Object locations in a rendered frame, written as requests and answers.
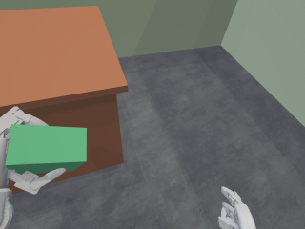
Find sponge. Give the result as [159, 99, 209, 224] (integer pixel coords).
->
[5, 124, 87, 175]

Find right robot hand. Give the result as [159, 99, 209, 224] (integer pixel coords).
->
[218, 186, 256, 229]

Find table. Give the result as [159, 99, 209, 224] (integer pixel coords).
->
[0, 6, 129, 194]

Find left robot hand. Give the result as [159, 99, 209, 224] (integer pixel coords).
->
[0, 106, 67, 195]

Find robot left forearm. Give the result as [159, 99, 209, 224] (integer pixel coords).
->
[0, 188, 14, 229]

